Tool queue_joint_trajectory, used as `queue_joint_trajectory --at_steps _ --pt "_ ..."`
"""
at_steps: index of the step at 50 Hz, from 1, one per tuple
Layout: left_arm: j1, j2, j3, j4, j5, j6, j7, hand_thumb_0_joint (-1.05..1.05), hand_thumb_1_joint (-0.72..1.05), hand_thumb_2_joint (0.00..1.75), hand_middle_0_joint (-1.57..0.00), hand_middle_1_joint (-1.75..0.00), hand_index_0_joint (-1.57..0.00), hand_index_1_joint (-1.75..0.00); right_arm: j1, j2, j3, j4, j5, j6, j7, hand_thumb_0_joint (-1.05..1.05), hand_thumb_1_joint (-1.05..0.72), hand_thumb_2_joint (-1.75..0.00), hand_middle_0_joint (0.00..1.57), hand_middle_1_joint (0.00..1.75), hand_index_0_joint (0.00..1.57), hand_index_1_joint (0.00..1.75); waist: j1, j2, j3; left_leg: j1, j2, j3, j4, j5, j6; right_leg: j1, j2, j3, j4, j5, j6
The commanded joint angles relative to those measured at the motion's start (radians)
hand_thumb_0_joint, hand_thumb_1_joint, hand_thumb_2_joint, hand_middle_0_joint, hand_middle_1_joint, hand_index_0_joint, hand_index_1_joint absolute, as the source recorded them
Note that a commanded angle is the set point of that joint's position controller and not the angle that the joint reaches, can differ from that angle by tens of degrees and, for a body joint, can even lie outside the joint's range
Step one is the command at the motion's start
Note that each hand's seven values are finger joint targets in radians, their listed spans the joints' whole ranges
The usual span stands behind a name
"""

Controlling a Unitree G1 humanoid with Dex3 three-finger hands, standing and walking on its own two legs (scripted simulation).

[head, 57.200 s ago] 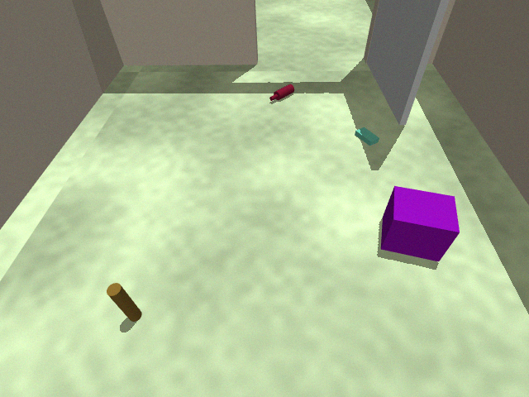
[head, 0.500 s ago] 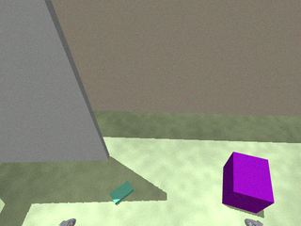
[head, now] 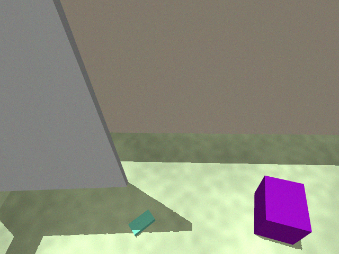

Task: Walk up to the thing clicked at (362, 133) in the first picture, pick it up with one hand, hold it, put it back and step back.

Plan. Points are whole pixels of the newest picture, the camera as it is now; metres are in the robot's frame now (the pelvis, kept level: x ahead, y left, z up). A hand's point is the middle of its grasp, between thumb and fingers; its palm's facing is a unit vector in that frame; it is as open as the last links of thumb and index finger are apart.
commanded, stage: stand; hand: left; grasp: from above
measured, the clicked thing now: (142, 222) +0.45 +0.23 -0.76
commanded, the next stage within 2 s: step back in 1.72 s
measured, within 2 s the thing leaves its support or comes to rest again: neither
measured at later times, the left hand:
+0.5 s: hand out of the picture +0.07 +0.23 -0.16, palm faces +0.01 -0.94 -0.33, open 7.4 cm
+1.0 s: hand out of the picture +0.10 +0.23 -0.15, palm faces +0.00 -0.94 -0.34, open 7.4 cm
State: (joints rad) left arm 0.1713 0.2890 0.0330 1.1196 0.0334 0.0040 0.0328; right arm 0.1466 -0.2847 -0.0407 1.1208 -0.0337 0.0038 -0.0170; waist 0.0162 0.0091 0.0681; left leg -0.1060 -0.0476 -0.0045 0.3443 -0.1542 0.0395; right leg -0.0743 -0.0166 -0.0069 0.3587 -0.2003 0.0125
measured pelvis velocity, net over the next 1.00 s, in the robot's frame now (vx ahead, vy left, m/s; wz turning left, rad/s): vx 0.02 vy -0.01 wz -0.01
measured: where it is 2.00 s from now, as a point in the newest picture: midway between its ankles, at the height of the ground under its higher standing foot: outside the picture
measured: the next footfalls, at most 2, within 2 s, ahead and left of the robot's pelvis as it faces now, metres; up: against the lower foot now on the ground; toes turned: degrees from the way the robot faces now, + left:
none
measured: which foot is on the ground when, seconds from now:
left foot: down 0.00-1.00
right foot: down 0.00-1.00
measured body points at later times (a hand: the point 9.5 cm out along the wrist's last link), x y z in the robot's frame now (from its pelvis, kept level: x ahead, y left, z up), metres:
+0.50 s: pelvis +0.01 -0.01 +0.00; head +0.01 -0.01 +0.45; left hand +0.07 +0.28 -0.14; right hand +0.07 -0.30 -0.14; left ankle +0.03 +0.09 -0.75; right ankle +0.00 -0.13 -0.75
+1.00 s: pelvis +0.02 -0.01 +0.00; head +0.02 -0.02 +0.45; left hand +0.10 +0.28 -0.13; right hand +0.09 -0.31 -0.14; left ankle +0.03 +0.09 -0.75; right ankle +0.00 -0.13 -0.75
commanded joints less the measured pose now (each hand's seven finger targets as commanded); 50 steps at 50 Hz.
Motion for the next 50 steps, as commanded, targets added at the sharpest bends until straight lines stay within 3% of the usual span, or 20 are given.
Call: queue_joint_trajectory --at_steps 1,8,13,19,21,32,36,44,50 --pt "-0.042 0.188 0.032 -0.044 -0.005 -0.025 0.009 0.00 0.90 0.90 -0.20 -0.30 -0.20 -0.30 -0.049 -0.196 -0.029 -0.051 0.007 -0.029 -0.014 0.00 -0.90 -0.90 0.20 0.30 0.20 0.30 -0.003 -0.006 -0.030 -0.014 0.143 -0.145 -0.101 -0.034 -0.005 -0.036 -0.095 0.097 -0.084 0.027 -0.023" --pt "-0.055 0.195 0.028 -0.030 -0.007 -0.025 0.003 0.00 0.90 0.90 -0.20 -0.30 -0.20 -0.30 -0.059 -0.209 -0.025 -0.038 0.008 -0.027 -0.009 0.00 -0.90 -0.90 0.20 0.30 0.20 0.30 -0.008 0.007 -0.009 -0.040 0.144 -0.148 -0.113 -0.092 -0.009 -0.054 -0.091 0.100 -0.094 -0.018 -0.026" --pt "-0.059 0.202 0.026 -0.024 -0.008 -0.031 0.003 0.00 0.90 0.90 -0.20 -0.30 -0.20 -0.30 -0.069 -0.214 -0.020 -0.032 0.012 -0.032 -0.008 0.00 -0.90 -0.90 0.20 0.30 0.20 0.30 -0.010 -0.009 -0.048 0.012 0.149 -0.140 -0.093 0.016 -0.004 -0.043 -0.102 0.103 -0.099 0.041 -0.028" --pt "-0.075 0.210 0.026 -0.021 -0.011 -0.030 0.001 0.00 0.90 0.90 -0.20 -0.30 -0.20 -0.30 -0.071 -0.218 -0.013 -0.026 0.012 -0.031 -0.008 0.00 -0.90 -0.90 0.20 0.30 0.20 0.30 -0.015 -0.003 -0.041 0.002 0.149 -0.133 -0.095 0.008 -0.005 -0.045 -0.101 0.105 -0.106 0.044 -0.029" --pt "-0.078 0.212 0.026 -0.022 -0.011 -0.033 0.001 0.00 0.90 0.90 -0.20 -0.30 -0.20 -0.30 -0.074 -0.226 -0.015 -0.026 0.014 -0.031 -0.007 0.00 -0.90 -0.90 0.20 0.30 0.20 0.30 -0.014 -0.010 -0.065 0.023 0.154 -0.129 -0.082 0.060 -0.003 -0.029 -0.107 0.108 -0.110 0.073 -0.028" --pt "-0.090 0.217 0.027 -0.017 -0.016 -0.031 -0.003 0.00 0.90 0.90 -0.20 -0.30 -0.20 -0.30 -0.079 -0.232 -0.007 -0.017 0.015 -0.034 -0.011 0.00 -0.90 -0.90 0.20 0.30 0.20 0.30 -0.013 -0.011 -0.075 0.036 0.161 -0.121 -0.078 0.136 -0.004 -0.005 -0.108 0.103 -0.105 0.139 -0.026" --pt "-0.097 0.221 0.029 -0.028 -0.018 -0.033 -0.002 0.00 0.90 0.90 -0.20 -0.30 -0.20 -0.30 -0.084 -0.238 -0.008 -0.021 0.016 -0.038 -0.011 0.00 -0.90 -0.90 0.20 0.30 0.20 0.30 -0.011 -0.002 -0.105 0.067 0.166 -0.115 -0.063 0.227 -0.006 0.008 -0.112 0.099 -0.096 0.209 -0.025" --pt "-0.115 0.224 0.029 -0.027 -0.018 -0.029 -0.006 0.00 0.90 0.90 -0.20 -0.30 -0.20 -0.30 -0.087 -0.237 -0.005 -0.017 0.015 -0.037 -0.010 0.00 -0.90 -0.90 0.20 0.30 0.20 0.30 -0.016 -0.009 -0.061 0.029 0.168 -0.121 -0.093 0.126 -0.013 -0.016 -0.105 0.102 -0.110 0.105 -0.029" --pt "-0.117 0.233 0.027 -0.034 -0.020 -0.035 -0.007 0.00 0.90 0.90 -0.20 -0.30 -0.20 -0.30 -0.098 -0.245 -0.007 -0.022 0.017 -0.040 -0.007 0.00 -0.90 -0.90 0.20 0.30 0.20 0.30 -0.016 -0.001 -0.083 0.051 0.172 -0.117 -0.080 0.165 -0.010 -0.003 -0.112 0.108 -0.106 0.150 -0.032"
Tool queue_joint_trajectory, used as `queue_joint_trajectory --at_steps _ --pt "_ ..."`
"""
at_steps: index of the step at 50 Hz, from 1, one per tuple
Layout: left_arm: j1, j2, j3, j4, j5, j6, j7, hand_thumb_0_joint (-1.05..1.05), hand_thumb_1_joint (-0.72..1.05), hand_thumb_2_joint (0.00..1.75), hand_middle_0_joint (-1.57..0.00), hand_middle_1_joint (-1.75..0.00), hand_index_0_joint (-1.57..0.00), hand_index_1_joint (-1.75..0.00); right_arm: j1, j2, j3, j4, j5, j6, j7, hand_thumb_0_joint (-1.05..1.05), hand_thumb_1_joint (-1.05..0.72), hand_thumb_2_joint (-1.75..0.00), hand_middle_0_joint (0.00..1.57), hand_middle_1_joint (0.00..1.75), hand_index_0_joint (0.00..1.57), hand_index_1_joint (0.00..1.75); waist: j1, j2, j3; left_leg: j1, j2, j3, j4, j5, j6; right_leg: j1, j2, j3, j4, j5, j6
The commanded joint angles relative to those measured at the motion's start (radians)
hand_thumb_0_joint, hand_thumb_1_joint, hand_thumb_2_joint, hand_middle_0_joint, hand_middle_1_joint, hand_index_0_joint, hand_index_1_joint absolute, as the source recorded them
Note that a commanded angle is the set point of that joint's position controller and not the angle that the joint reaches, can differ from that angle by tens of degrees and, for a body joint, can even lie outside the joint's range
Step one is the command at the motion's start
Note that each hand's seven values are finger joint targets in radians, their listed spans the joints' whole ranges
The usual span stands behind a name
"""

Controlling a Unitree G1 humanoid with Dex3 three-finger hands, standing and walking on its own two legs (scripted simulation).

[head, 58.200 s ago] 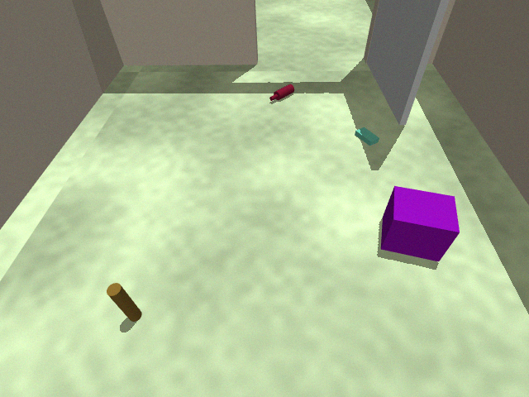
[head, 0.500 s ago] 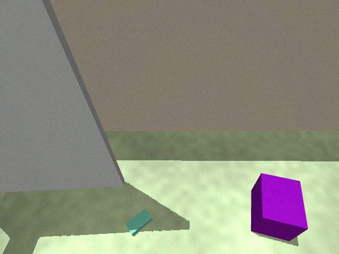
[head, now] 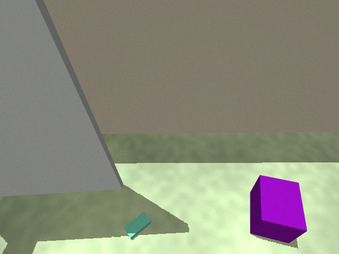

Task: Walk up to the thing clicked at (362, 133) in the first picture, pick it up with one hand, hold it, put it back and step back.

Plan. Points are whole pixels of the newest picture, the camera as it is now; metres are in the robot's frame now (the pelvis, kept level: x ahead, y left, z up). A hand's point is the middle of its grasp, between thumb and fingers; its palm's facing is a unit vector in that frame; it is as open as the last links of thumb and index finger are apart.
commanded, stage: stand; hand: left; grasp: from above
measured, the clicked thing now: (137, 225) +0.43 +0.24 -0.77
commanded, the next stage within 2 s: step back in 0.72 s
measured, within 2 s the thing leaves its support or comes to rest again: neither
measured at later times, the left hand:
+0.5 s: hand out of the picture +0.07 +0.24 -0.16, palm faces -0.01 -0.94 -0.34, open 7.4 cm
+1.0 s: hand out of the picture +0.07 +0.28 -0.17, palm faces -0.03 -0.92 -0.39, open 7.4 cm
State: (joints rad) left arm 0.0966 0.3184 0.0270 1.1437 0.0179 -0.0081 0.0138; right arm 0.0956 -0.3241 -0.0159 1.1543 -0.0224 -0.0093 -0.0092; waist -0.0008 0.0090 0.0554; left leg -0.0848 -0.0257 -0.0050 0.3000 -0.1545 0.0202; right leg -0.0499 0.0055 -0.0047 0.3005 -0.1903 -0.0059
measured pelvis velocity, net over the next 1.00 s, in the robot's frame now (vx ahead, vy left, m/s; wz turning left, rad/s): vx -0.04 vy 0.01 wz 0.00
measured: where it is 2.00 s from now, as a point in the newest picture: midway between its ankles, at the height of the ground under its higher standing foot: outside the picture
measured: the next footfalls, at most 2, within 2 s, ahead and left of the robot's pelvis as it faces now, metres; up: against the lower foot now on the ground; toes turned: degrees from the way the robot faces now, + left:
left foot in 1.04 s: -0.02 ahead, +0.12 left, +0.00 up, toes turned -3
right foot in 1.54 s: -0.16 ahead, -0.11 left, +0.00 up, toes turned -3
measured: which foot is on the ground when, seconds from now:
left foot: down 0.00-0.90, up 0.92-1.00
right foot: down 0.00-1.00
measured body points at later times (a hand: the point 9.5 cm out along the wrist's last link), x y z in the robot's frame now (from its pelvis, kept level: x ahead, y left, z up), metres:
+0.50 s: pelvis +0.00 -0.01 +0.00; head +0.00 -0.01 +0.45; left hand +0.07 +0.29 -0.13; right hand +0.07 -0.30 -0.14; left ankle +0.01 +0.11 -0.75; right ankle -0.01 -0.11 -0.75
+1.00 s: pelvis -0.04 +0.01 -0.02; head +0.01 +0.02 +0.43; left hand +0.07 +0.33 -0.14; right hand +0.04 -0.32 -0.14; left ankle -0.04 +0.11 -0.73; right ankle -0.01 -0.11 -0.75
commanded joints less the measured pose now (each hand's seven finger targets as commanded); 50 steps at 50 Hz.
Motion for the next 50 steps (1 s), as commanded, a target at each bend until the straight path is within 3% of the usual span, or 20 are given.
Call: queue_joint_trajectory --at_steps 1,7,11,20,24,29,35,36,38,41,43,46,47,48,50 --pt "-0.039 0.200 0.032 -0.058 -0.004 -0.023 0.012 0.00 0.90 0.90 -0.20 -0.30 -0.20 -0.30 -0.042 -0.206 -0.033 -0.053 0.005 -0.026 -0.015 0.00 -0.90 -0.90 0.20 0.30 0.20 0.30 0.000 -0.006 -0.070 0.025 0.149 -0.115 -0.036 0.146 0.010 -0.033 -0.134 0.108 -0.052 0.129 -0.013" --pt "-0.037 0.208 0.030 -0.056 -0.005 -0.024 0.010 0.00 0.90 0.90 -0.20 -0.30 -0.20 -0.30 -0.040 -0.205 -0.031 -0.052 0.007 -0.023 -0.011 0.00 -0.90 -0.90 0.20 0.30 0.20 0.30 -0.002 -0.011 -0.054 0.023 0.147 -0.115 -0.046 0.101 0.008 -0.051 -0.131 0.111 -0.066 0.096 -0.014" --pt "-0.040 0.213 0.029 -0.064 -0.006 -0.028 0.010 0.00 0.90 0.90 -0.20 -0.30 -0.20 -0.30 -0.040 -0.209 -0.031 -0.056 0.006 -0.024 -0.011 0.00 -0.90 -0.90 0.20 0.30 0.20 0.30 -0.005 -0.004 -0.085 0.032 0.150 -0.109 -0.033 0.154 0.009 -0.023 -0.138 0.115 -0.055 0.159 -0.016" --pt "-0.025 0.213 0.023 -0.062 -0.007 -0.026 0.006 0.00 0.90 0.90 -0.20 -0.30 -0.20 -0.30 -0.035 -0.215 -0.027 -0.054 0.009 -0.026 -0.009 0.00 -0.90 -0.90 0.20 0.30 0.20 0.30 -0.002 -0.004 -0.065 0.033 0.153 -0.115 -0.041 0.138 0.006 -0.043 -0.132 0.110 -0.057 0.125 -0.017" --pt "-0.023 0.216 0.023 -0.061 -0.007 -0.025 0.005 0.00 0.90 0.90 -0.20 -0.30 -0.20 -0.30 -0.032 -0.218 -0.025 -0.051 0.007 -0.025 -0.010 0.00 -0.90 -0.90 0.20 0.30 0.20 0.30 0.001 -0.005 -0.049 0.012 0.153 -0.115 -0.051 0.079 0.009 -0.050 -0.133 0.118 -0.061 0.093 -0.020" --pt "-0.022 0.220 0.021 -0.069 -0.007 -0.029 0.005 0.00 0.90 0.90 -0.20 -0.30 -0.20 -0.30 -0.027 -0.224 -0.025 -0.056 0.008 -0.026 -0.008 0.00 -0.90 -0.90 0.20 0.30 0.20 0.30 -0.003 0.000 -0.072 0.024 0.155 -0.109 -0.036 0.134 0.010 -0.041 -0.135 0.118 -0.058 0.139 -0.019" --pt "-0.023 0.226 0.020 -0.065 -0.011 -0.027 0.004 0.00 0.90 0.90 -0.20 -0.30 -0.20 -0.30 -0.021 -0.217 -0.022 -0.054 0.009 -0.025 -0.006 0.00 -0.90 -0.90 0.20 0.30 0.20 0.30 -0.004 -0.019 -0.025 -0.010 0.149 -0.115 -0.062 0.070 0.004 -0.062 -0.129 0.115 -0.068 0.064 -0.020" --pt "-0.024 0.300 0.064 -0.090 -0.023 -0.016 0.006 0.00 0.90 0.90 -0.20 -0.30 -0.20 -0.30 -0.057 -0.281 -0.044 -0.078 0.013 -0.006 -0.001 0.00 -0.90 -0.90 0.20 0.30 0.20 0.30 0.002 -0.030 0.080 -0.092 0.137 -0.125 0.047 0.193 0.027 -0.151 -0.115 0.134 0.007 0.222 -0.023" --pt "0.007 0.293 0.068 -0.116 -0.022 -0.011 0.011 0.00 0.90 0.90 -0.20 -0.30 -0.20 -0.30 -0.031 -0.264 -0.048 -0.108 0.026 0.003 0.001 0.00 -0.90 -0.90 0.20 0.30 0.20 0.30 -0.007 -0.025 -0.023 -0.064 0.135 -0.103 0.113 0.251 0.042 -0.114 -0.121 0.127 0.057 0.277 -0.047" --pt "-0.020 0.293 0.076 -0.168 -0.018 -0.003 0.007 0.00 0.90 0.90 -0.20 -0.30 -0.20 -0.30 -0.010 -0.255 -0.058 -0.146 0.026 0.016 0.007 0.00 -0.90 -0.90 0.20 0.30 0.20 0.30 -0.013 -0.048 -0.120 -0.062 0.096 -0.079 0.221 0.193 0.045 -0.117 -0.161 0.173 0.082 0.288 -0.098" --pt "-0.039 0.314 0.081 -0.197 -0.014 0.006 0.007 0.00 0.90 0.90 -0.20 -0.30 -0.20 -0.30 0.000 -0.248 -0.062 -0.160 0.022 0.028 0.007 0.00 -0.90 -0.90 0.20 0.30 0.20 0.30 -0.011 -0.080 -0.113 -0.070 0.050 -0.046 0.313 0.087 0.027 -0.177 -0.226 0.229 0.063 0.291 -0.147" --pt "-0.097 0.338 0.090 -0.253 0.003 0.015 0.010 0.00 0.90 0.90 -0.20 -0.30 -0.20 -0.30 0.054 -0.237 -0.075 -0.181 0.015 0.045 0.010 0.00 -0.90 -0.90 0.20 0.30 0.20 0.30 -0.021 -0.178 -0.092 -0.119 -0.017 -0.039 0.516 -0.272 0.022 -0.251 -0.338 0.306 0.052 0.294 -0.241" --pt "-0.112 0.340 0.090 -0.272 0.009 0.016 0.009 0.00 0.90 0.90 -0.20 -0.30 -0.20 -0.30 0.072 -0.242 -0.078 -0.190 0.016 0.048 0.012 0.00 -0.90 -0.90 0.20 0.30 0.20 0.30 -0.026 -0.193 -0.081 -0.125 -0.016 -0.059 0.571 -0.347 0.026 -0.280 -0.350 0.308 0.066 0.308 -0.254" --pt "-0.133 0.334 0.088 -0.290 0.013 0.016 0.011 0.00 0.90 0.90 -0.20 -0.30 -0.20 -0.30 0.100 -0.242 -0.080 -0.199 0.021 0.047 0.013 0.00 -0.90 -0.90 0.20 0.30 0.20 0.30 -0.046 -0.201 -0.087 -0.147 0.007 -0.078 0.530 -0.329 0.032 -0.246 -0.341 0.294 0.100 0.330 -0.234" --pt "-0.109 0.312 0.079 -0.292 0.008 0.023 0.011 0.00 0.90 0.90 -0.20 -0.30 -0.20 -0.30 0.097 -0.243 -0.083 -0.202 0.017 0.033 0.011 0.00 -0.90 -0.90 0.20 0.30 0.20 0.30 -0.032 -0.128 -0.090 -0.140 0.006 -0.042 0.360 -0.163 0.020 -0.208 -0.257 0.209 0.205 0.349 -0.177"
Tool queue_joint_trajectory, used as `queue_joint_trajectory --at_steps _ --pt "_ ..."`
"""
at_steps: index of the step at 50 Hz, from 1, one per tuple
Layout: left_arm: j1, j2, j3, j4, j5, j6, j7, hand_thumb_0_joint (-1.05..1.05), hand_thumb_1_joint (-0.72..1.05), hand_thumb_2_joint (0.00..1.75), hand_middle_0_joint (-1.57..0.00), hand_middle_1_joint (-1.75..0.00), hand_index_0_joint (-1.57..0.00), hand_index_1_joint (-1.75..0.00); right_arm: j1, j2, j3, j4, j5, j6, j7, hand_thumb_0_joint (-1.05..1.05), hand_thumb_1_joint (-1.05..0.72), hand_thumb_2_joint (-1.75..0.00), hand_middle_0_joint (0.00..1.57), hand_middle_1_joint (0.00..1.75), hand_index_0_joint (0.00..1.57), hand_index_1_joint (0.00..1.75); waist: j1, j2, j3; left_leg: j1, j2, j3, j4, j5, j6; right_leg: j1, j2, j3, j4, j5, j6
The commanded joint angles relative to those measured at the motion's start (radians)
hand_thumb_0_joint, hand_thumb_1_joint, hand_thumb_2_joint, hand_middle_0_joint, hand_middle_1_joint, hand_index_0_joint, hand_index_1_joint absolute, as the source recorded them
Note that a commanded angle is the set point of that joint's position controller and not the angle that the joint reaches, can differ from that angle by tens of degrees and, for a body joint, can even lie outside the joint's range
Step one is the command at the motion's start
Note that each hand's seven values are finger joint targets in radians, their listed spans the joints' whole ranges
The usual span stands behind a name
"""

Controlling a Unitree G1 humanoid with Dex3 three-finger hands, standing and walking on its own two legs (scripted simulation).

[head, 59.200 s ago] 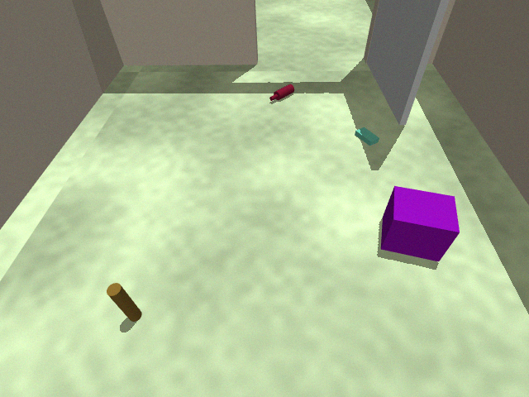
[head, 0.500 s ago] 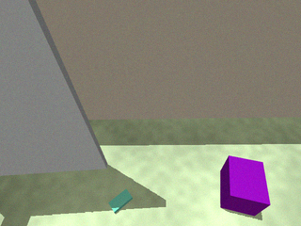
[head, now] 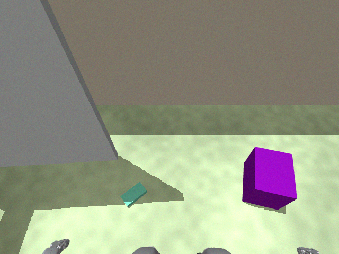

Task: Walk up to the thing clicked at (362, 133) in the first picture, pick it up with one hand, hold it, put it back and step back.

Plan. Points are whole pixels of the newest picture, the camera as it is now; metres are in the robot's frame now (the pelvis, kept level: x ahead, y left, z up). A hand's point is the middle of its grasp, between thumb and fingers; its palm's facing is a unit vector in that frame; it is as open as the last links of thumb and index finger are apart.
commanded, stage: step back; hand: left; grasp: from above
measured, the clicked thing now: (134, 194) +0.48 +0.24 -0.75
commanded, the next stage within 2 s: none
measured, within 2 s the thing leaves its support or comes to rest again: neither
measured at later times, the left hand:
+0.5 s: hand out of the picture +0.04 +0.27 -0.16, palm faces -0.11 -0.91 -0.39, open 7.4 cm
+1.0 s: hand out of the picture -0.11 +0.28 -0.15, palm faces +0.00 -0.93 -0.38, open 7.4 cm
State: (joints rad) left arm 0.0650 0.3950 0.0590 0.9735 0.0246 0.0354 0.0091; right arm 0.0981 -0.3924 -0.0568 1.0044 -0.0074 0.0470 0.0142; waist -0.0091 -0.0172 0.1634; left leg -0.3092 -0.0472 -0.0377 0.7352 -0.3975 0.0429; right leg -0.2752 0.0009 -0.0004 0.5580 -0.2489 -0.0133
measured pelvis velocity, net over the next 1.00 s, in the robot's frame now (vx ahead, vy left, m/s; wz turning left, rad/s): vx -0.24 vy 0.01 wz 0.01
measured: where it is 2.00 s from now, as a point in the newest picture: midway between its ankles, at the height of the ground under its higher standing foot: outside the picture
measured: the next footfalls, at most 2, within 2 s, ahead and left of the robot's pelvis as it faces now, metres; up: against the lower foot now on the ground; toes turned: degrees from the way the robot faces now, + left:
left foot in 0.04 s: +0.02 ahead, +0.11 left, +0.00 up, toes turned -3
right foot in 0.54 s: -0.11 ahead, -0.12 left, +0.00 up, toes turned -3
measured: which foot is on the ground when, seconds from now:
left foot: up 0.00-0.02, down 0.04-0.56, up 0.58-0.88, down 0.90-1.00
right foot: down 0.00-0.06, up 0.08-0.52, down 0.54-0.92, up 0.94-1.00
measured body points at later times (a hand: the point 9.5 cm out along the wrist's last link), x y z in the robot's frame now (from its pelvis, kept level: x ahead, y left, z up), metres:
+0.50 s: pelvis -0.10 +0.01 -0.01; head -0.03 +0.01 +0.43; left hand +0.04 +0.32 -0.13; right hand -0.02 -0.30 -0.12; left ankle -0.02 +0.11 -0.73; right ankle -0.15 -0.12 -0.72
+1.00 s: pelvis -0.24 +0.01 -0.01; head -0.19 +0.03 +0.44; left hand -0.11 +0.32 -0.12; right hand -0.17 -0.31 -0.12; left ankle -0.23 +0.13 -0.73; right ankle -0.21 -0.12 -0.68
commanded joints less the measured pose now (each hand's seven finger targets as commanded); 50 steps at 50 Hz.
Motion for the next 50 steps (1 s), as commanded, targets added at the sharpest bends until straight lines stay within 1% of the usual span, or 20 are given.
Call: queue_joint_trajectory --at_steps 1,2,3,4,8,16,21,25,26,27,28,29,32,38,42,44,45,46,47,50 --pt "-0.069 0.225 0.043 -0.130 -0.006 -0.013 0.015 0.00 0.90 0.90 -0.20 -0.30 -0.20 -0.30 0.112 -0.183 -0.045 -0.058 -0.006 -0.031 -0.016 0.00 -0.90 -0.90 0.20 0.30 0.20 0.30 -0.033 -0.033 -0.204 0.085 0.085 -0.047 -0.237 0.344 0.007 0.038 -0.182 0.153 0.038 0.339 -0.116" --pt "-0.052 0.185 0.037 -0.145 -0.020 -0.006 0.013 0.00 0.90 0.90 -0.20 -0.30 -0.20 -0.30 0.093 -0.234 -0.056 -0.072 -0.023 -0.039 -0.020 0.00 -0.90 -0.90 0.20 0.30 0.20 0.30 -0.014 0.111 -0.206 0.114 0.213 -0.215 -0.317 0.581 0.057 -0.017 -0.047 0.086 0.184 0.198 -0.054" --pt "-0.029 0.151 0.034 -0.150 -0.021 -0.002 0.017 0.00 0.90 0.90 -0.20 -0.30 -0.20 -0.30 0.078 -0.284 -0.067 -0.089 -0.029 -0.047 -0.019 0.00 -0.90 -0.90 0.20 0.30 0.20 0.30 -0.001 0.213 -0.196 0.212 0.331 -0.354 -0.336 0.842 0.133 -0.159 0.090 0.057 0.313 -0.257 -0.025" --pt "-0.027 0.158 0.038 -0.151 -0.012 0.003 0.027 0.00 0.90 0.90 -0.20 -0.30 -0.20 -0.30 0.091 -0.323 -0.075 -0.103 -0.022 -0.049 -0.021 0.00 -0.90 -0.90 0.20 0.30 0.20 0.30 -0.031 0.211 -0.238 0.206 0.400 -0.405 -0.319 0.926 0.213 -0.166 0.113 0.147 0.464 -0.410 -0.016" --pt "0.034 0.175 0.039 -0.135 -0.024 0.013 0.029 0.00 0.90 0.90 -0.20 -0.30 -0.20 -0.30 -0.001 -0.223 -0.056 -0.147 -0.022 -0.047 -0.050 0.00 -0.90 -0.90 0.20 0.30 0.20 0.30 0.024 0.134 -0.212 0.255 0.267 -0.213 -0.274 0.819 0.132 -0.238 0.106 0.210 0.621 -0.266 -0.012" --pt "0.028 0.171 0.059 -0.198 -0.013 0.001 0.023 0.00 0.90 0.90 -0.20 -0.30 -0.20 -0.30 0.099 -0.228 -0.063 -0.183 -0.015 -0.045 -0.057 0.00 -0.90 -0.90 0.20 0.30 0.20 0.30 -0.052 0.126 -0.239 0.369 0.315 -0.226 -0.223 0.815 0.208 -0.225 0.066 0.157 0.449 -0.276 0.034" --pt "0.099 0.169 0.070 -0.189 -0.013 0.000 0.011 0.00 0.90 0.90 -0.20 -0.30 -0.20 -0.30 0.054 -0.257 -0.064 -0.221 -0.018 -0.040 -0.047 0.00 -0.90 -0.90 0.20 0.30 0.20 0.30 -0.024 0.167 -0.253 0.229 0.328 -0.225 -0.257 0.600 0.203 -0.093 0.033 0.082 0.304 -0.255 0.018" --pt "0.235 0.158 0.078 -0.139 -0.003 -0.006 -0.003 0.00 0.90 0.90 -0.20 -0.30 -0.20 -0.30 -0.021 -0.267 -0.064 -0.236 -0.009 -0.028 -0.037 0.00 -0.90 -0.90 0.20 0.30 0.20 0.30 0.051 0.178 -0.271 0.042 0.281 -0.172 -0.214 0.392 0.110 0.128 0.005 0.022 -0.035 -0.044 -0.034" --pt "0.253 0.178 0.084 -0.134 0.008 -0.012 -0.002 0.00 0.90 0.90 -0.20 -0.30 -0.20 -0.30 -0.019 -0.238 -0.055 -0.232 -0.001 -0.024 -0.035 0.00 -0.90 -0.90 0.20 0.30 0.20 0.30 0.054 0.110 -0.252 -0.051 0.227 -0.145 -0.165 0.274 0.053 0.164 -0.040 0.104 -0.115 -0.019 -0.052" --pt "0.215 0.253 0.103 -0.160 0.020 -0.022 -0.002 0.00 0.90 0.90 -0.20 -0.30 -0.20 -0.30 0.007 -0.189 -0.040 -0.237 0.006 -0.024 -0.034 0.00 -0.90 -0.90 0.20 0.30 0.20 0.30 0.029 -0.112 -0.204 -0.233 0.070 -0.088 0.005 0.032 -0.016 0.187 -0.206 0.388 -0.199 -0.023 -0.115" --pt "0.143 0.345 0.120 -0.196 0.009 -0.017 -0.004 0.00 0.90 0.90 -0.20 -0.30 -0.20 -0.30 -0.033 -0.179 -0.045 -0.240 0.006 -0.020 -0.046 0.00 -0.90 -0.90 0.20 0.30 0.20 0.30 0.066 -0.267 -0.145 -0.200 -0.063 -0.037 0.259 -0.222 -0.051 -0.041 -0.402 0.563 -0.287 0.024 -0.289" --pt "0.075 0.333 0.116 -0.239 0.016 -0.023 0.000 0.00 0.90 0.90 -0.20 -0.30 -0.20 -0.30 -0.010 -0.210 -0.056 -0.222 0.000 -0.015 -0.048 0.00 -0.90 -0.90 0.20 0.30 0.20 0.30 0.042 -0.222 -0.094 -0.158 -0.040 -0.121 0.420 -0.218 -0.064 -0.150 -0.428 0.585 -0.289 0.054 -0.319" --pt "-0.055 0.224 0.086 -0.264 0.010 -0.026 0.015 0.00 0.90 0.90 -0.20 -0.30 -0.20 -0.30 0.103 -0.196 -0.044 -0.170 0.016 -0.021 -0.045 0.00 -0.90 -0.90 0.20 0.30 0.20 0.30 -0.041 -0.132 -0.082 -0.156 -0.091 -0.125 0.487 -0.060 -0.057 -0.085 -0.223 0.233 -0.186 0.272 -0.177" --pt "0.096 0.207 0.084 -0.270 0.014 -0.020 0.027 0.00 0.90 0.90 -0.20 -0.30 -0.20 -0.30 0.068 -0.187 -0.034 -0.208 0.001 -0.030 -0.047 0.00 -0.90 -0.90 0.20 0.30 0.20 0.30 0.059 -0.143 -0.173 -0.190 -0.019 -0.062 0.211 -0.146 -0.072 0.228 -0.270 0.237 -0.087 0.440 -0.219" --pt "0.067 0.228 0.080 -0.284 0.001 -0.005 0.021 0.00 0.90 0.90 -0.20 -0.30 -0.20 -0.30 0.165 -0.168 -0.040 -0.175 -0.009 -0.040 -0.039 0.00 -0.90 -0.90 0.20 0.30 0.20 0.30 0.022 -0.155 -0.243 -0.013 0.013 0.031 -0.178 0.009 -0.044 0.224 -0.242 0.198 0.025 0.469 -0.176" --pt "0.071 0.211 0.068 -0.290 -0.011 0.006 0.012 0.00 0.90 0.90 -0.20 -0.30 -0.20 -0.30 0.192 -0.195 -0.057 -0.162 -0.020 -0.049 -0.039 0.00 -0.90 -0.90 0.20 0.30 0.20 0.30 -0.003 -0.086 -0.243 0.125 0.059 -0.021 -0.343 0.263 -0.020 0.083 -0.182 0.156 0.078 0.310 -0.095" --pt "0.090 0.177 0.060 -0.302 -0.013 0.007 0.008 0.00 0.90 0.90 -0.20 -0.30 -0.20 -0.30 0.176 -0.277 -0.078 -0.177 -0.033 -0.051 -0.038 0.00 -0.90 -0.90 0.20 0.30 0.20 0.30 0.007 0.102 -0.253 0.212 0.258 -0.290 -0.349 0.374 0.058 -0.102 -0.075 0.093 0.199 0.068 -0.037" --pt "0.003 0.192 0.071 -0.314 -0.021 0.006 0.018 0.00 0.90 0.90 -0.20 -0.30 -0.20 -0.30 0.116 -0.378 -0.093 -0.199 -0.020 -0.044 -0.027 0.00 -0.90 -0.90 0.20 0.30 0.20 0.30 -0.036 0.285 -0.212 0.062 0.413 -0.449 -0.398 0.487 0.220 -0.132 0.070 0.016 0.388 -0.341 -0.003" --pt "-0.038 0.200 0.082 -0.305 -0.002 0.007 0.027 0.00 0.90 0.90 -0.20 -0.30 -0.20 -0.30 0.109 -0.361 -0.092 -0.201 -0.031 -0.050 -0.031 0.00 -0.90 -0.90 0.20 0.30 0.20 0.30 -0.058 0.224 -0.171 -0.008 0.446 -0.498 -0.400 0.513 0.269 -0.137 0.075 0.146 0.569 -0.416 -0.003" --pt "0.075 0.180 0.078 -0.247 -0.027 0.010 0.022 0.00 0.90 0.90 -0.20 -0.30 -0.20 -0.30 0.016 -0.254 -0.056 -0.215 -0.025 -0.052 -0.047 0.00 -0.90 -0.90 0.20 0.30 0.20 0.30 0.032 0.124 -0.156 0.060 0.317 -0.227 -0.305 0.627 0.189 -0.200 0.092 0.184 0.721 -0.291 -0.018"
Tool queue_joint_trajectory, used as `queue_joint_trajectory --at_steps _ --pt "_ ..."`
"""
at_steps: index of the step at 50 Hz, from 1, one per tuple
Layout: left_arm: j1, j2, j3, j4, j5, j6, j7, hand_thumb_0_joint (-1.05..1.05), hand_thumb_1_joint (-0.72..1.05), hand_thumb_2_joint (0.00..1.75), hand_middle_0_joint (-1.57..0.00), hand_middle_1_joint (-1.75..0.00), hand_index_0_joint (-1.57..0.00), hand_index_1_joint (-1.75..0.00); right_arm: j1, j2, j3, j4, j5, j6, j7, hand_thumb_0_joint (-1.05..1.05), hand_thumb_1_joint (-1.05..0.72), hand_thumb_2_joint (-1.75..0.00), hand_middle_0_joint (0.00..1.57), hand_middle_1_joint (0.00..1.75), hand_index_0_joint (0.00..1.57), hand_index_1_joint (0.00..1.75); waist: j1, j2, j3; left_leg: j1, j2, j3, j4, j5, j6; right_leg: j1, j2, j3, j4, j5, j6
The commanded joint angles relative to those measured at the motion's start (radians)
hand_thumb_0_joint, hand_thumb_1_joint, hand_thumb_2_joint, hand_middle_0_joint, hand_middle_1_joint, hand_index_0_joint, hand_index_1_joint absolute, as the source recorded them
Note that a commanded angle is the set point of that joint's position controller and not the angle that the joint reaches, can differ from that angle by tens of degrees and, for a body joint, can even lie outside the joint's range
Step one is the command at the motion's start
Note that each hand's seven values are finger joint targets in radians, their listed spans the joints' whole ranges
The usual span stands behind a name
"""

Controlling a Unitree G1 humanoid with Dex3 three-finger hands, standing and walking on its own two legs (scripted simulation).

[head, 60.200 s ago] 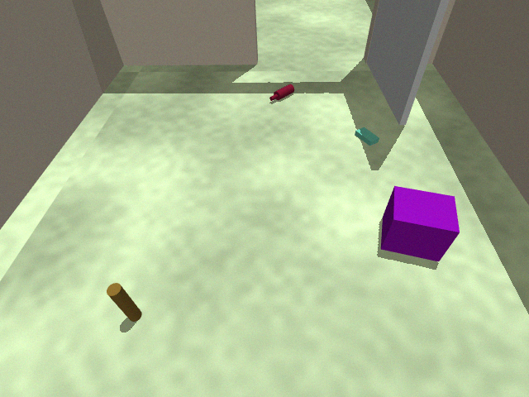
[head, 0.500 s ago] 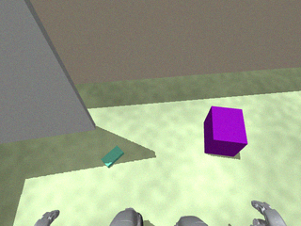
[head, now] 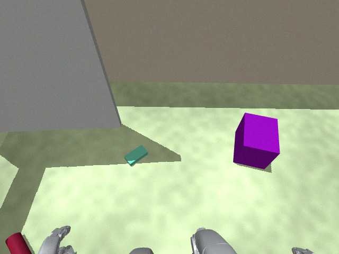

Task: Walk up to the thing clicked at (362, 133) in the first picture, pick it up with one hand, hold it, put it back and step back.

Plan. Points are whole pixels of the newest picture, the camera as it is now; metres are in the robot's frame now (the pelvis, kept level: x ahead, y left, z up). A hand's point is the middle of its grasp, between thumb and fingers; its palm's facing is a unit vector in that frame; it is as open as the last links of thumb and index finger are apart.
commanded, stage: step back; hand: left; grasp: from above
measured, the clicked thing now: (136, 155) +0.73 +0.22 -0.74
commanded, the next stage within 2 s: none
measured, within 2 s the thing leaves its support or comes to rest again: neither
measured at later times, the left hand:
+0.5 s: hand out of the picture -0.07 +0.25 -0.13, palm faces -0.02 -0.90 -0.45, open 7.4 cm
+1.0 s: hand out of the picture -0.28 +0.23 -0.15, palm faces -0.06 -0.91 -0.40, open 7.4 cm
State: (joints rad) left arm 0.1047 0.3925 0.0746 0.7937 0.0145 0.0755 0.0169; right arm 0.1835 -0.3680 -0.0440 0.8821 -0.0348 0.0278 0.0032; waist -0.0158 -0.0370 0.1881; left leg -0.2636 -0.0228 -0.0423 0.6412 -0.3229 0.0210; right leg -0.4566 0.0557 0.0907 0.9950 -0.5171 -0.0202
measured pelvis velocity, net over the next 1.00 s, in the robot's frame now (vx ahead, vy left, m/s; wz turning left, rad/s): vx -0.34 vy -0.04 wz -0.07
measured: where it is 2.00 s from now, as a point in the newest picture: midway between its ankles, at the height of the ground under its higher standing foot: outside the picture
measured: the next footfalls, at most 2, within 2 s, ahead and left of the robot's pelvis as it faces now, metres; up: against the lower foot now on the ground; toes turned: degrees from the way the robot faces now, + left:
right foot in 0.24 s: -0.08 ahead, -0.15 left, +0.00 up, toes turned -1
left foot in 0.58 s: -0.18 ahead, +0.10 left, +0.00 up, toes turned -1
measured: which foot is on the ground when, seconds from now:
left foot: down 0.00-0.28, up 0.30-0.56, down 0.58-0.94, up 0.96-1.00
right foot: up 0.00-0.22, down 0.24-0.60, up 0.62-0.90, down 0.92-1.00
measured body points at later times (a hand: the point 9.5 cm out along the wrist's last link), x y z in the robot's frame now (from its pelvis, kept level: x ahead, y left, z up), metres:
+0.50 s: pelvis -0.17 -0.03 +0.00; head -0.12 -0.05 +0.44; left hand -0.07 +0.29 -0.10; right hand -0.08 -0.35 -0.13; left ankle -0.18 +0.11 -0.67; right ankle -0.12 -0.15 -0.72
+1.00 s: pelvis -0.34 -0.04 +0.00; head -0.32 -0.05 +0.45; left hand -0.27 +0.28 -0.12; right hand -0.24 -0.36 -0.12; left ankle -0.25 +0.10 -0.70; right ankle -0.37 -0.15 -0.73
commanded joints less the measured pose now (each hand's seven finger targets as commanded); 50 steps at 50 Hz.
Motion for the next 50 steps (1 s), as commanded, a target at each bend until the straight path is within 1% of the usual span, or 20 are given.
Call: queue_joint_trajectory --at_steps 1,6,11,13,14,15,18,24,28,29,30,31,32,35,40,44,46,47,48,50 --pt "0.058 0.189 0.065 -0.058 -0.014 -0.032 0.011 0.00 0.90 0.90 -0.20 -0.30 -0.20 -0.30 -0.072 -0.271 -0.068 -0.099 0.003 -0.033 -0.039 0.00 -0.90 -0.90 0.20 0.30 0.20 0.30 0.039 0.166 -0.181 0.035 0.278 -0.205 -0.194 0.548 0.209 -0.021 0.034 0.078 0.269 -0.005 0.001" --pt "0.054 0.168 0.061 -0.065 0.000 -0.041 0.004 0.00 0.90 0.90 -0.20 -0.30 -0.20 -0.30 -0.009 -0.271 -0.075 -0.105 0.001 -0.023 -0.039 0.00 -0.90 -0.90 0.20 0.30 0.20 0.30 -0.016 0.205 -0.217 0.174 0.293 -0.210 -0.150 0.546 0.239 -0.005 -0.005 0.021 -0.001 -0.031 0.049" --pt "0.187 0.156 0.057 0.017 0.009 -0.064 0.000 0.00 0.90 0.90 -0.20 -0.30 -0.20 -0.30 -0.069 -0.292 -0.073 -0.127 0.021 0.005 -0.028 0.00 -0.90 -0.90 0.20 0.30 0.20 0.30 0.042 0.222 -0.299 0.071 0.220 -0.134 -0.041 0.404 0.143 0.277 -0.021 -0.108 -0.572 0.267 0.003" --pt "0.202 0.276 0.088 0.011 0.032 -0.075 -0.002 0.00 0.90 0.90 -0.20 -0.30 -0.20 -0.30 -0.074 -0.214 -0.052 -0.150 0.034 0.009 -0.022 0.00 -0.90 -0.90 0.20 0.30 0.20 0.30 0.043 -0.058 -0.246 -0.272 0.036 -0.070 0.150 0.001 0.018 0.366 -0.252 0.269 -0.600 0.296 -0.085" --pt "0.125 0.394 0.108 -0.022 0.027 -0.067 -0.003 0.00 0.90 0.90 -0.20 -0.30 -0.20 -0.30 -0.119 -0.211 -0.061 -0.156 0.034 0.013 -0.041 0.00 -0.90 -0.90 0.20 0.30 0.20 0.30 0.091 -0.272 -0.196 -0.242 -0.076 -0.062 0.409 -0.304 -0.020 0.107 -0.468 0.492 -0.691 0.329 -0.271" --pt "0.063 0.368 0.102 -0.052 0.024 -0.073 0.001 0.00 0.90 0.90 -0.20 -0.30 -0.20 -0.30 -0.109 -0.242 -0.072 -0.145 0.032 0.019 -0.043 0.00 -0.90 -0.90 0.20 0.30 0.20 0.30 0.058 -0.209 -0.134 -0.206 -0.038 -0.169 0.555 -0.290 -0.026 -0.010 -0.499 0.506 -0.719 0.308 -0.292" --pt "-0.067 0.261 0.077 -0.078 0.031 -0.071 0.013 0.00 0.90 0.90 -0.20 -0.30 -0.20 -0.30 -0.011 -0.232 -0.064 -0.090 0.040 0.013 -0.036 0.00 -0.90 -0.90 0.20 0.30 0.20 0.30 -0.012 -0.095 -0.113 -0.192 -0.090 -0.130 0.628 -0.151 -0.035 0.027 -0.316 0.170 -0.583 0.470 -0.194" --pt "0.075 0.241 0.071 -0.064 0.031 -0.057 0.026 0.00 0.90 0.90 -0.20 -0.30 -0.20 -0.30 -0.038 -0.203 -0.049 -0.103 0.019 0.000 -0.032 0.00 -0.90 -0.90 0.20 0.30 0.20 0.30 0.079 -0.151 -0.197 -0.221 -0.035 -0.040 0.238 -0.231 -0.049 0.355 -0.319 0.153 -0.507 0.598 -0.189" --pt "0.016 0.249 0.059 -0.083 0.007 -0.035 0.021 0.00 0.90 0.90 -0.20 -0.30 -0.20 -0.30 0.099 -0.204 -0.065 -0.045 0.007 -0.005 -0.025 0.00 -0.90 -0.90 0.20 0.30 0.20 0.30 0.011 -0.126 -0.276 0.033 -0.014 0.056 -0.234 0.048 -0.010 0.298 -0.284 0.097 -0.362 0.631 -0.121" --pt "0.037 0.215 0.040 -0.083 0.004 -0.031 0.017 0.00 0.90 0.90 -0.20 -0.30 -0.20 -0.30 0.099 -0.233 -0.077 -0.042 -0.002 -0.008 -0.026 0.00 -0.90 -0.90 0.20 0.30 0.20 0.30 0.012 -0.040 -0.277 0.111 0.066 -0.077 -0.272 0.116 0.019 0.176 -0.232 0.067 -0.302 0.500 -0.068" --pt "0.044 0.172 0.028 -0.092 -0.003 -0.034 0.014 0.00 0.90 0.90 -0.20 -0.30 -0.20 -0.30 0.062 -0.344 -0.099 -0.057 -0.011 -0.005 -0.020 0.00 -0.90 -0.90 0.20 0.30 0.20 0.30 0.015 0.213 -0.260 0.170 0.302 -0.394 -0.290 0.244 0.132 -0.055 -0.063 -0.054 -0.134 0.175 -0.004" --pt "-0.051 0.217 0.054 -0.102 0.001 -0.034 0.031 0.00 0.90 0.90 -0.20 -0.30 -0.20 -0.30 0.016 -0.419 -0.108 -0.085 -0.004 -0.001 -0.012 0.00 -0.90 -0.90 0.20 0.30 0.20 0.30 -0.041 0.293 -0.237 -0.040 0.432 -0.517 -0.328 0.315 0.287 0.009 -0.005 -0.023 0.079 -0.159 0.018" --pt "-0.062 0.225 0.060 -0.082 0.009 -0.029 0.033 0.00 0.90 0.90 -0.20 -0.30 -0.20 -0.30 -0.021 -0.372 -0.102 -0.085 -0.008 -0.010 -0.016 0.00 -0.90 -0.90 0.20 0.30 0.20 0.30 -0.021 0.204 -0.191 -0.107 0.415 -0.457 -0.309 0.372 0.290 0.039 0.008 0.076 0.217 -0.134 0.010" --pt "0.058 0.203 0.055 -0.022 -0.013 -0.024 0.022 0.00 0.90 0.90 -0.20 -0.30 -0.20 -0.30 -0.108 -0.278 -0.062 -0.099 -0.008 -0.013 -0.031 0.00 -0.90 -0.90 0.20 0.30 0.20 0.30 0.060 0.148 -0.169 -0.062 0.273 -0.203 -0.221 0.461 0.197 0.003 0.031 0.078 0.321 -0.005 -0.001" --pt "0.060 0.181 0.045 -0.017 0.006 -0.048 0.003 0.00 0.90 0.90 -0.20 -0.30 -0.20 -0.30 -0.032 -0.264 -0.070 -0.085 -0.006 -0.011 -0.029 0.00 -0.90 -0.90 0.20 0.30 0.20 0.30 -0.002 0.189 -0.221 0.138 0.273 -0.210 -0.205 0.266 0.217 0.027 -0.020 -0.001 -0.066 -0.017 0.040" --pt "0.164 0.160 0.040 0.074 0.011 -0.081 -0.004 0.00 0.90 0.90 -0.20 -0.30 -0.20 -0.30 -0.048 -0.292 -0.073 -0.069 -0.002 0.009 -0.016 0.00 -0.90 -0.90 0.20 0.30 0.20 0.30 0.034 0.225 -0.254 0.060 0.231 -0.149 -0.159 0.039 0.157 0.275 -0.012 -0.119 -0.589 0.120 -0.004" --pt "0.187 0.247 0.068 0.102 0.038 -0.101 0.002 0.00 0.90 0.90 -0.20 -0.30 -0.20 -0.30 -0.031 -0.198 -0.045 -0.079 0.006 0.010 -0.009 0.00 -0.90 -0.90 0.20 0.30 0.20 0.30 0.036 -0.007 -0.218 -0.255 0.095 -0.057 0.061 -0.116 0.042 0.438 -0.168 0.206 -0.688 0.045 -0.064" --pt "0.116 0.349 0.087 0.068 0.036 -0.095 0.002 0.00 0.90 0.90 -0.20 -0.30 -0.20 -0.30 -0.108 -0.188 -0.047 -0.095 0.010 0.007 -0.020 0.00 -0.90 -0.90 0.20 0.30 0.20 0.30 0.085 -0.171 -0.165 -0.240 0.003 -0.071 0.184 -0.244 -0.013 0.145 -0.404 0.456 -0.763 -0.183 -0.196" --pt "0.030 0.373 0.088 0.047 0.037 -0.098 0.002 0.00 0.90 0.90 -0.20 -0.30 -0.20 -0.30 -0.125 -0.245 -0.070 -0.078 0.009 0.008 -0.022 0.00 -0.90 -0.90 0.20 0.30 0.20 0.30 0.064 -0.149 -0.061 -0.164 0.034 -0.148 0.315 -0.224 -0.032 -0.061 -0.470 0.528 -0.801 -0.285 -0.249" --pt "-0.043 0.275 0.062 0.031 0.028 -0.110 0.007 0.00 0.90 0.90 -0.20 -0.30 -0.20 -0.30 -0.068 -0.231 -0.066 -0.033 0.023 -0.003 -0.012 0.00 -0.90 -0.90 0.20 0.30 0.20 0.30 0.014 -0.009 -0.036 -0.202 -0.022 -0.138 0.362 -0.102 -0.027 0.044 -0.316 0.261 -0.696 -0.028 -0.172"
